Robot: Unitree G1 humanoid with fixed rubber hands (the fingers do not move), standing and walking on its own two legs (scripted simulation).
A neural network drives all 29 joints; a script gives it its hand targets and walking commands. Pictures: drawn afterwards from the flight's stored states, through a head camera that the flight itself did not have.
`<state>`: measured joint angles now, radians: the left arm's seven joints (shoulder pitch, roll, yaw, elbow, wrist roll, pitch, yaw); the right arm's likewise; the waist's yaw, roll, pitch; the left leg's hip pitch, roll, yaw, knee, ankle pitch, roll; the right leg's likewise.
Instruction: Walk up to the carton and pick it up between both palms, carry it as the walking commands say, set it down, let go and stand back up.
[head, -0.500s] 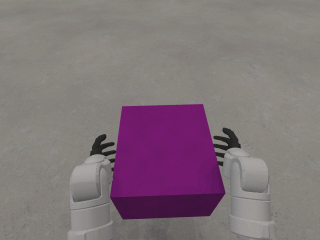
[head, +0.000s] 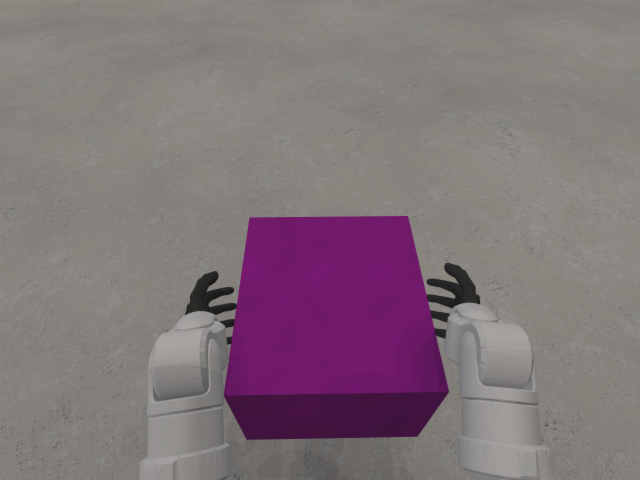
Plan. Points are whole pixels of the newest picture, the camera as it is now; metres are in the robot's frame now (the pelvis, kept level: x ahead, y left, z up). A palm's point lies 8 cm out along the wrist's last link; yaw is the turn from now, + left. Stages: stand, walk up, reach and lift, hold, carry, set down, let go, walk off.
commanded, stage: carry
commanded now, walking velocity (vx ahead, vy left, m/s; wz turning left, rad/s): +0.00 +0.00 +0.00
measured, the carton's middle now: (330, 323) +0.34 +0.00 +0.00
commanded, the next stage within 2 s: none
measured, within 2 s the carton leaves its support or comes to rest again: neither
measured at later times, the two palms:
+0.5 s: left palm (204, 318) +0.30 +0.16 +0.08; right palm (456, 312) +0.30 -0.15 +0.07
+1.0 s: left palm (206, 311) +0.31 +0.16 +0.07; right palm (452, 306) +0.31 -0.15 +0.07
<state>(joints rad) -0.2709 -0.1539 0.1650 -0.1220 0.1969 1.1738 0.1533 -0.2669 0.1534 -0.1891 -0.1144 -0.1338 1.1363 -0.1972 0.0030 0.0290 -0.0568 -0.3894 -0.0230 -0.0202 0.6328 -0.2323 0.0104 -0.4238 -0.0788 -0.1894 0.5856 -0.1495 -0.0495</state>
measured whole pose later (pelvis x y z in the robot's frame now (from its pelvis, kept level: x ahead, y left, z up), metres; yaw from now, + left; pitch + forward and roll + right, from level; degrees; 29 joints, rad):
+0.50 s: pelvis +0.02 +0.01 +0.00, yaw +0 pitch +1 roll +0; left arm -0.27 -0.15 0.17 -0.09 0.20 1.11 0.13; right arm -0.23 0.15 -0.17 -0.11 -0.15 1.09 -0.18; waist 0.00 0.02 -0.06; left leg -0.39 -0.02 -0.02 0.63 -0.25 0.02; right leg -0.42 -0.08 -0.19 0.58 -0.16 -0.05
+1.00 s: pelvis +0.03 +0.01 +0.00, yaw +0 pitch +2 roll +0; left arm -0.26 -0.15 0.17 -0.07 0.20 1.06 0.12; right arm -0.21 0.14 -0.16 -0.11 -0.15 1.04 -0.18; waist 0.00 0.02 -0.05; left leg -0.39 -0.02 -0.02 0.63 -0.27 0.02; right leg -0.42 -0.08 -0.19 0.58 -0.18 -0.04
